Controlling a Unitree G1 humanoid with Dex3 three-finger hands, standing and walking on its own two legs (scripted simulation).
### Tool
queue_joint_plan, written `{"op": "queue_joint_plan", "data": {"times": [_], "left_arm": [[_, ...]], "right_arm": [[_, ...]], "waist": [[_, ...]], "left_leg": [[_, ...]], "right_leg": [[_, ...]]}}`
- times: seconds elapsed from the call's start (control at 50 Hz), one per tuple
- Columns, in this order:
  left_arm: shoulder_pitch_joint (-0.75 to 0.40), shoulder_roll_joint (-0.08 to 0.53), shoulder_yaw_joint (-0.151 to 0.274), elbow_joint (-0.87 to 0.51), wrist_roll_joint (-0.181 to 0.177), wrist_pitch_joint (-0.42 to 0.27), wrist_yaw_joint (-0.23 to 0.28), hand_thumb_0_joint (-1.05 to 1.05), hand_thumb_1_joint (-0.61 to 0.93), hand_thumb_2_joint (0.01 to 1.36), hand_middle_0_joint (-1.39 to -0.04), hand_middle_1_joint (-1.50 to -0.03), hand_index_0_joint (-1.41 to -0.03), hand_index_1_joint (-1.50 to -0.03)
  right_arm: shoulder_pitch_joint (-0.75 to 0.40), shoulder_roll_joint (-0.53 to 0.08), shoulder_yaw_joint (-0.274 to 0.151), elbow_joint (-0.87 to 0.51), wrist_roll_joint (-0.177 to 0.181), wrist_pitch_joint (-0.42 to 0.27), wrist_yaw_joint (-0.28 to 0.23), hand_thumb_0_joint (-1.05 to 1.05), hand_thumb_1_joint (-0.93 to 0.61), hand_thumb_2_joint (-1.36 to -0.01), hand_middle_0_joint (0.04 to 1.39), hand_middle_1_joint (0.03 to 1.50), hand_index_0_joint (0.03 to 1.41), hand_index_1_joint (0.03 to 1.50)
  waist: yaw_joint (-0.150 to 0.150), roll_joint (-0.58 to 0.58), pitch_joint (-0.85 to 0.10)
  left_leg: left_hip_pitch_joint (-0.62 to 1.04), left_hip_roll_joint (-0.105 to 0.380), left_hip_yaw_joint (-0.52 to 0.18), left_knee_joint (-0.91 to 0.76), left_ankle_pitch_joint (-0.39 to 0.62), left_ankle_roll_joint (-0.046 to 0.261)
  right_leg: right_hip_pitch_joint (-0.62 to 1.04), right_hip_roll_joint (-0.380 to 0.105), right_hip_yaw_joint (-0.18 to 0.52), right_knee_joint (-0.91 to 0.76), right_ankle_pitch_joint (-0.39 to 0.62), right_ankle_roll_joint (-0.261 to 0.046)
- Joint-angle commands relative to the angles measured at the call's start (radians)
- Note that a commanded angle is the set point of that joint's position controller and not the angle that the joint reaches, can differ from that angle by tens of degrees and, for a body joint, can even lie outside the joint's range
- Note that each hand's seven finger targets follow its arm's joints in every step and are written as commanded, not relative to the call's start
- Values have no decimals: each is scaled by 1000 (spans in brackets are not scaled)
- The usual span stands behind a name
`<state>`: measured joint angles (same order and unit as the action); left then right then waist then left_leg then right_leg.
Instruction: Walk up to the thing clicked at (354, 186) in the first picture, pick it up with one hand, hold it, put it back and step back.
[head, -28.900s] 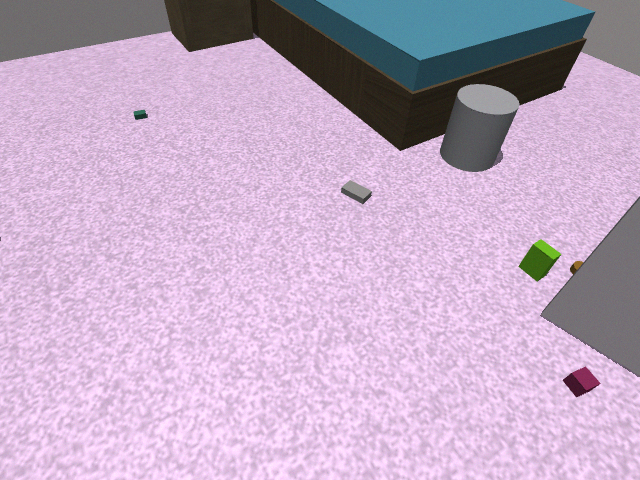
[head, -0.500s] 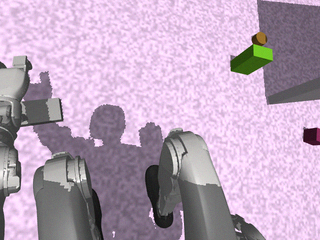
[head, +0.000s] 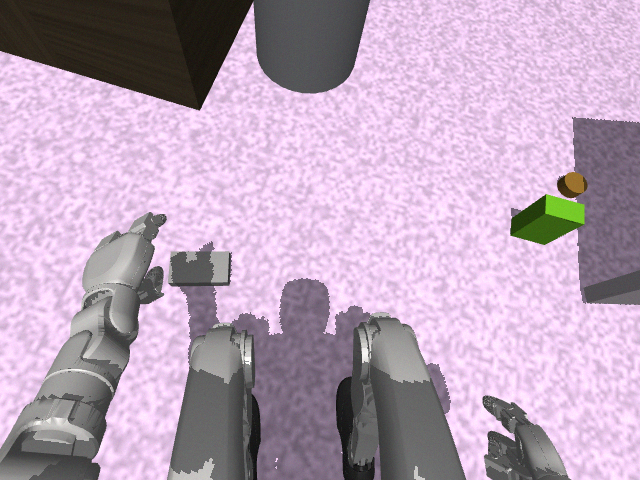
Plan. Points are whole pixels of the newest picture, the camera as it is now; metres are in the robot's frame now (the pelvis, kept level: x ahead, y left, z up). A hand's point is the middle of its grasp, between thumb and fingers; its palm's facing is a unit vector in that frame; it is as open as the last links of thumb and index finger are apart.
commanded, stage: home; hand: left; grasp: from above
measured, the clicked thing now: (200, 268) +0.48 +0.21 -0.45
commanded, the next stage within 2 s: none
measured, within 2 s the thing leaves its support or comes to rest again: neither
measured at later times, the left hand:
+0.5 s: hand (86, 346) +0.26 +0.19 +0.09, palm faces -0.01 -0.95 -0.32, open 7.4 cm
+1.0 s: hand out of the picture +0.23 +0.20 +0.20, palm faces +0.11 -0.98 -0.19, open 7.4 cm
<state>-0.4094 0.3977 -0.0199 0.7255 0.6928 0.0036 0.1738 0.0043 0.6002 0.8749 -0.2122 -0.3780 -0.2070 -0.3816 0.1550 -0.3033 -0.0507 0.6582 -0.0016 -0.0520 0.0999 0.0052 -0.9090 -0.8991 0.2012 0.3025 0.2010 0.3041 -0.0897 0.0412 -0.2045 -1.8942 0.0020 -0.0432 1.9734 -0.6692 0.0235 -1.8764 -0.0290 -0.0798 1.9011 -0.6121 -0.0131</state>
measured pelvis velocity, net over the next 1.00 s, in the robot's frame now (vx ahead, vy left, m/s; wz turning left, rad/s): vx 0.08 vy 0.01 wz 0.06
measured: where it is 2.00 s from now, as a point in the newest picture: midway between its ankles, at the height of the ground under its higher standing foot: (300, 460)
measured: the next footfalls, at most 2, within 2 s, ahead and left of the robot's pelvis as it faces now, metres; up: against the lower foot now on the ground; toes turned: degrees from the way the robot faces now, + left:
none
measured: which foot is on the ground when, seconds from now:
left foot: down 0.00-1.00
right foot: down 0.00-1.00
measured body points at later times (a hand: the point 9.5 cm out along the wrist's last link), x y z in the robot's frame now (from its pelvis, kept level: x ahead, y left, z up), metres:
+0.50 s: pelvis +0.04 +0.00 +0.17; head +0.13 +0.02 +0.62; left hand +0.26 +0.24 +0.11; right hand +0.23 -0.23 +0.09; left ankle +0.08 +0.11 -0.43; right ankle +0.10 -0.12 -0.43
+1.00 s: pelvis +0.08 +0.01 +0.25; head +0.10 +0.02 +0.70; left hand +0.22 +0.25 +0.22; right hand +0.26 -0.22 +0.19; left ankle +0.08 +0.11 -0.43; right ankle +0.10 -0.12 -0.43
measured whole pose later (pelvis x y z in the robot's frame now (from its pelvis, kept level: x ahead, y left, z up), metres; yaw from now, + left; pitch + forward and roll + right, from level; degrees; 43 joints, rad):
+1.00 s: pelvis +0.08 +0.01 +0.25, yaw +4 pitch +11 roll -3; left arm 0.51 0.23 0.03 -0.12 -0.06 0.44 0.02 0.01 0.90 0.90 -0.20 -0.30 -0.20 -0.30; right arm 0.29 -0.22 0.05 0.50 0.02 -0.23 -0.18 0.01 -0.91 -0.90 0.20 0.30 0.20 0.30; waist -0.04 0.04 -0.18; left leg -0.68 0.00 -0.04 0.99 -0.50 0.02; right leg -0.65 -0.01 -0.08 0.91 -0.44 0.01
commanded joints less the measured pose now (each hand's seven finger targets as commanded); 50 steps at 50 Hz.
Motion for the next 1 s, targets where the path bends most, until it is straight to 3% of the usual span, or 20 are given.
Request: {"op": "queue_joint_plan", "data": {"times": [0.0, 0.04, 0.08, 0.14, 0.22, 0.24, 0.3, 0.48, 0.56, 0.64, 0.7, 0.82, 0.9, 0.98], "left_arm": [[-126, 142, 67, -278, -112, 23, 32, 0, 900, 899, -199, -297, -199, -297], [-70, 92, 29, -323, -168, 44, 18, 0, 900, 899, -199, -298, -199, -297], [4, 91, 50, -375, -236, 66, 11, 0, 900, 899, -199, -298, -199, -297], [86, 62, 26, -478, -329, 101, -10, 0, 900, 899, -199, -298, -199, -298], [215, 57, 48, -574, -442, 145, -22, 0, 900, 899, -199, -299, -199, -298], [258, 29, 33, -563, -475, 156, -28, 0, 900, 899, -199, -299, -199, -299], [323, 38, 64, -648, -556, 172, -35, 0, 900, 899, -199, -299, -199, -299], [614, -40, 95, -801, -695, 280, -56, 0, 900, 899, -199, -299, -199, -299], [726, -67, 106, -872, -740, 330, -66, 0, 900, 899, -199, -299, -199, -299], [819, -69, 116, -978, -762, 368, -80, 0, 900, 899, -199, -299, -199, -299], [883, -83, 98, -998, -761, 387, -97, 0, 900, 899, -199, -299, -199, -299], [908, -83, 94, -1035, -759, 399, -127, 0, 900, 899, -199, -299, -199, -298], [880, -79, 98, -1029, -757, 393, -141, 0, 900, 899, -199, -298, -199, -298], [886, -69, 104, -1024, -747, 383, -147, 0, 900, 899, -199, -298, -199, -298]], "right_arm": [[56, -147, -53, -89, 23, -41, -58, 0, -899, -900, 200, 300, 200, 300], [22, -135, -44, -107, 28, -53, -79, 0, -900, -900, 200, 300, 200, 300], [0, -127, -37, -124, 35, -61, -101, 0, -900, -900, 200, 300, 200, 300], [-36, -116, -24, -153, 42, -71, -129, 0, -900, -900, 200, 300, 200, 300], [-45, -92, -4, -184, 49, -80, -161, 0, -901, -900, 200, 300, 200, 300], [-47, -83, 2, -188, 49, -85, -168, 0, -901, -900, 200, 300, 200, 300], [-42, -67, 13, -209, 48, -101, -188, 0, -901, -899, 200, 299, 200, 299], [43, -45, 45, -252, 49, -124, -242, 0, -901, -900, 200, 300, 200, 300], [73, -33, 56, -274, 41, -136, -267, 0, -901, -899, 200, 300, 200, 299], [92, -28, 56, -293, 38, -160, -288, 0, -901, -899, 200, 300, 200, 300], [99, -30, 55, -299, 32, -176, -295, 0, -901, -900, 200, 300, 200, 300], [96, -39, 50, -312, 26, -207, -296, 0, -901, -900, 200, 300, 200, 300], [102, -42, 43, -298, 20, -226, -296, 0, -900, -900, 200, 300, 200, 300], [97, -46, 38, -290, 14, -235, -294, 0, -900, -900, 200, 300, 200, 300]], "waist": [[-1, 107, -492], [-8, 90, -468], [-3, 62, -441], [-4, 71, -437], [-5, 36, -405], [-18, 27, -359], [-6, 24, -337], [17, 34, -270], [24, 26, -189], [38, 32, -138], [39, 26, -80], [40, 2, -8], [29, 9, -26], [42, 27, -45]], "left_leg": [[480, -12, -33, -395, 30, 0], [528, -9, -38, -445, 0, 1], [547, -11, -35, -495, -29, 6], [629, -11, -23, -557, -14, 6], [722, -12, -18, -628, 44, 10], [726, -13, -17, -652, 36, 12], [795, -12, -13, -719, 46, 14], [1082, -3, -27, -917, 316, -6], [1156, -5, -18, -1008, 348, -5], [1228, -3, -16, -1078, 385, -8], [1251, 2, -25, -1113, 418, -8], [1272, 6, -38, -1169, 362, -4], [1292, -2, -18, -1152, 411, -4], [1314, -1, -23, -1149, 467, -11]], "right_leg": [[410, 33, 28, -310, 86, -23], [452, 36, 28, -358, 66, -19], [515, 35, 36, -420, 37, -15], [589, 35, 48, -496, 40, -15], [708, 38, 52, -591, 79, -11], [721, 38, 56, -621, 68, -10], [819, 38, 67, -702, 67, -9], [1058, 44, 42, -877, 285, -10], [1166, 49, 32, -981, 318, -5], [1245, 55, 22, -1053, 343, -5], [1255, 59, 10, -1078, 363, -6], [1267, 60, 1, -1120, 308, -3], [1282, 59, 7, -1119, 342, -5], [1291, 58, 6, -1104, 376, -8]]}}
